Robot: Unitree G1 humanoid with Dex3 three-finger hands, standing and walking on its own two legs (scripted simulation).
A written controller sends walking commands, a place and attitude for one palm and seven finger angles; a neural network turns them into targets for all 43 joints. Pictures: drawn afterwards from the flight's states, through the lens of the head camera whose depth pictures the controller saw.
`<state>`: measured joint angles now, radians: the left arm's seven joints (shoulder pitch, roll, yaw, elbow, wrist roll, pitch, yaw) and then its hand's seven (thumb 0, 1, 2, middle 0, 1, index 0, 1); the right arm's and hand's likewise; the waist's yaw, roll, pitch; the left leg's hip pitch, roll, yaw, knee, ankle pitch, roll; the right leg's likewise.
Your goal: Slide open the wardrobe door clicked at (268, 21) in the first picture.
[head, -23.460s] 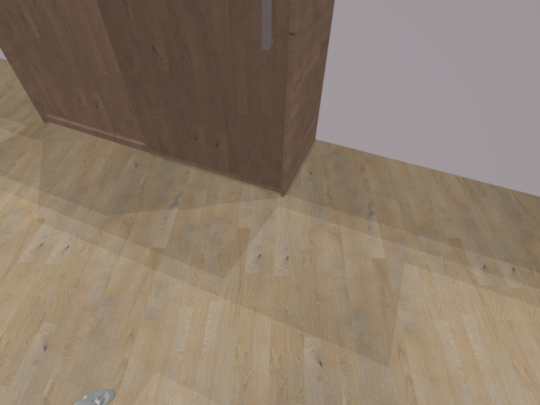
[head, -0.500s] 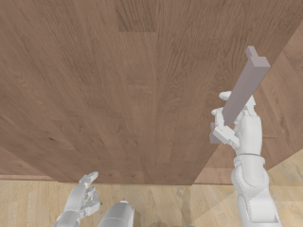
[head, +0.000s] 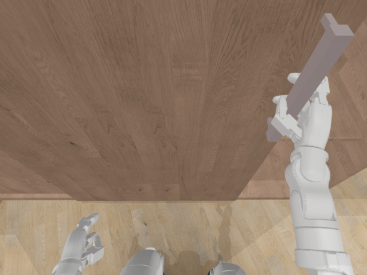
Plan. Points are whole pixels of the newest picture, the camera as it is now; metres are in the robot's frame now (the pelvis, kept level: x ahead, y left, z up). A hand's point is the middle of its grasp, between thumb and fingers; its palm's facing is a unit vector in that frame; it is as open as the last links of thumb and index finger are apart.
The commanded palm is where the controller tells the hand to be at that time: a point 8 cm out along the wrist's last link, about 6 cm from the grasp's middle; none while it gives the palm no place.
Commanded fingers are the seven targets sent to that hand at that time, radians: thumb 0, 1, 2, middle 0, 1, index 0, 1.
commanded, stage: step sideways, sliding the door along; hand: right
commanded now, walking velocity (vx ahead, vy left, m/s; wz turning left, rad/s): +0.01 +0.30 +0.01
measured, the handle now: (294, 90) +0.43 -0.21 +0.14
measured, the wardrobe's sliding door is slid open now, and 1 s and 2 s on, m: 0.37 0.61 0.68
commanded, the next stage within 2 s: stop walking and hold the door there in 1.64 s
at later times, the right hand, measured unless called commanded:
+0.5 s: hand (216, 115) +0.38 -0.06 +0.13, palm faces +0.32 +0.95 -0.05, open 6.7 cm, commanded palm +0.35 -0.03 +0.13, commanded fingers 0.00 -0.90 -0.90 0.45 1.40 0.45 1.40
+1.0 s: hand (149, 114) +0.39 +0.07 +0.13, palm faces +0.37 +0.92 -0.09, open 6.8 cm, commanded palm +0.35 +0.09 +0.12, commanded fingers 0.00 -0.90 -0.90 0.45 1.40 0.45 1.40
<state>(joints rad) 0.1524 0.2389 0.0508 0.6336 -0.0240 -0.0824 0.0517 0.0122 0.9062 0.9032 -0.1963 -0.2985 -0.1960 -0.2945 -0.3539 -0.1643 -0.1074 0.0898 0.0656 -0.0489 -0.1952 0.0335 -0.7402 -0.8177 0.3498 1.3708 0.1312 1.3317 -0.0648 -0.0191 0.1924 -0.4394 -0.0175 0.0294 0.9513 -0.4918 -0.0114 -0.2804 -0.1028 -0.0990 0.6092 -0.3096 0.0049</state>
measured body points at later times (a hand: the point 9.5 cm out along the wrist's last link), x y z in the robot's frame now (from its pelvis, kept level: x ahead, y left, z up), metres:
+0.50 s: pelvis +0.01 +0.13 +0.00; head +0.10 +0.13 +0.44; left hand +0.22 +0.36 -0.11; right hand +0.36 -0.11 +0.13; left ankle +0.02 +0.26 -0.70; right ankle +0.00 +0.01 -0.73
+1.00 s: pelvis +0.03 +0.26 +0.00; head +0.13 +0.28 +0.44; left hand +0.26 +0.47 -0.11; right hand +0.36 +0.02 +0.13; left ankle +0.08 +0.38 -0.73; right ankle +0.01 +0.14 -0.71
